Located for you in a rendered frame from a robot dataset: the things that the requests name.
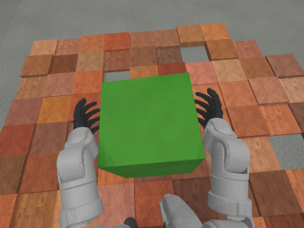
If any robot left foot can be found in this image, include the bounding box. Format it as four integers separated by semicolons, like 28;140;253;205
123;217;138;228

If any left robot hand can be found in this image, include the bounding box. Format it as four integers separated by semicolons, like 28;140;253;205
73;98;101;134

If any robot right thigh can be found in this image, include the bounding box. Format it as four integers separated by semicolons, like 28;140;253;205
159;195;203;228

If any carton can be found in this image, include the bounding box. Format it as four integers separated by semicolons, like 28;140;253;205
97;72;205;179

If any robot right forearm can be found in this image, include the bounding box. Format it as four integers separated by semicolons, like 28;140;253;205
202;118;255;228

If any robot left forearm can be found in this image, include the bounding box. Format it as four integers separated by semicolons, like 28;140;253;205
56;126;104;228

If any right robot hand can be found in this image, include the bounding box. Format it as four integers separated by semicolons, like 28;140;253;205
194;87;223;130

